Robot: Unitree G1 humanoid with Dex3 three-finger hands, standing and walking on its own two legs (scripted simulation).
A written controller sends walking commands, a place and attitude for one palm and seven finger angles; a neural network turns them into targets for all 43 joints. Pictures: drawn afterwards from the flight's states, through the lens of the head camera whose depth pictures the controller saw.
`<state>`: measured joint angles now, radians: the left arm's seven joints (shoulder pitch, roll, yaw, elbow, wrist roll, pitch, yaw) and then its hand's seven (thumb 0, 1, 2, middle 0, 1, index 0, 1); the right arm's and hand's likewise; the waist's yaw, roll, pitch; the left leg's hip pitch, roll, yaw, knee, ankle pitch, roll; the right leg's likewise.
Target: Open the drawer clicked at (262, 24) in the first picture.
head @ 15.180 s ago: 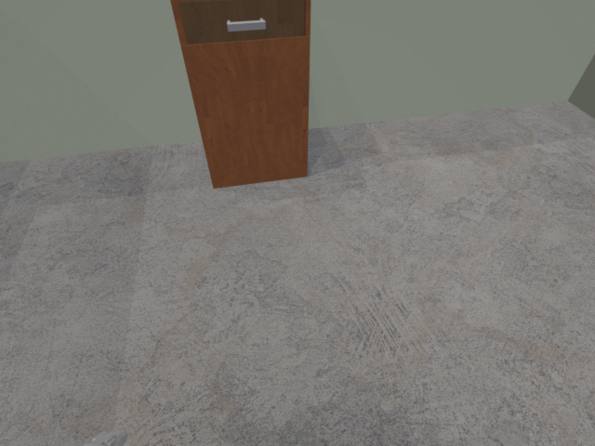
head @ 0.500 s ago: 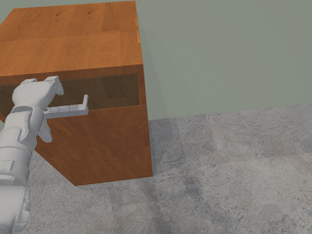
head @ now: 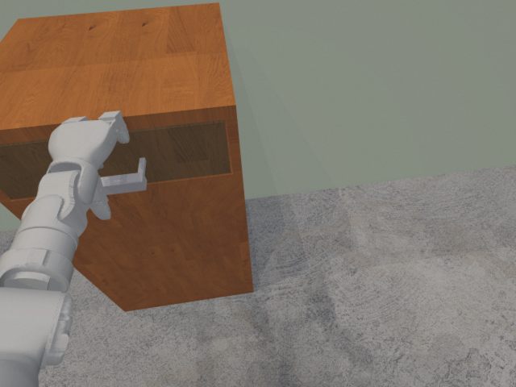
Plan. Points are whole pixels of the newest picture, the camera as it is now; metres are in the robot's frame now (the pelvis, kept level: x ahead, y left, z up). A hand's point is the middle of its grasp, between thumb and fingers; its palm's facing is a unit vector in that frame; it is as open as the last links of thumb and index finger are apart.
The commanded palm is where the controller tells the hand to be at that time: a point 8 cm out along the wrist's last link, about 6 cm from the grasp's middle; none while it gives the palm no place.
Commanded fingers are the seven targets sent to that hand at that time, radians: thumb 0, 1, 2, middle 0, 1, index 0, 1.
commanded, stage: move the hooked fingers above the handle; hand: left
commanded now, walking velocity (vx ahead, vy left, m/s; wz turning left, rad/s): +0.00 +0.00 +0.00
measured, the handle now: (108, 176) +0.48 +0.29 +0.03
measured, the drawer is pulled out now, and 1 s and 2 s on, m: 0.00 0.00 0.00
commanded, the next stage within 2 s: lower the fingers behind the handle in 1.98 s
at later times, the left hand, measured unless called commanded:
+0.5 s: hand (100, 169) +0.44 +0.27 +0.09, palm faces +0.03 -0.03 -1.00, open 13.6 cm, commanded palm +0.42 +0.29 +0.15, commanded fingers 0.00 -0.50 0.30 -0.30 -1.20 -0.30 -1.20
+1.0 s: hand (91, 178) +0.43 +0.29 +0.08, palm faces -0.06 -0.03 -1.00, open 13.8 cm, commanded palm +0.42 +0.29 +0.15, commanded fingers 0.00 -0.50 0.30 -0.30 -1.20 -0.30 -1.20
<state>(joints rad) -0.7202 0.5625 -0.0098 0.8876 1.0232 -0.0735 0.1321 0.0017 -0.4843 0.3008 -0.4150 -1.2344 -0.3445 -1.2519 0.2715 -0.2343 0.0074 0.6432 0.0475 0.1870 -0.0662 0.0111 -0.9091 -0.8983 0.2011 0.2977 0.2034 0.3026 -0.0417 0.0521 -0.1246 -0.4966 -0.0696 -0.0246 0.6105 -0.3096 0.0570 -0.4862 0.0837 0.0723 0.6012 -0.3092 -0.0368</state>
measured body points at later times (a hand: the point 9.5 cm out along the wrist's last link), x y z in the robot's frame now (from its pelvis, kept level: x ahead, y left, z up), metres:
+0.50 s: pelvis +0.00 +0.01 +0.00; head +0.05 +0.00 +0.44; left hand +0.44 +0.27 +0.14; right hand +0.07 -0.27 -0.13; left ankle -0.01 +0.08 -0.73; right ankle -0.02 -0.10 -0.73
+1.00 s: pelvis +0.01 +0.00 +0.00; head +0.06 -0.01 +0.45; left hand +0.43 +0.28 +0.14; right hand +0.08 -0.29 -0.12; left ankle -0.01 +0.08 -0.73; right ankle -0.02 -0.10 -0.73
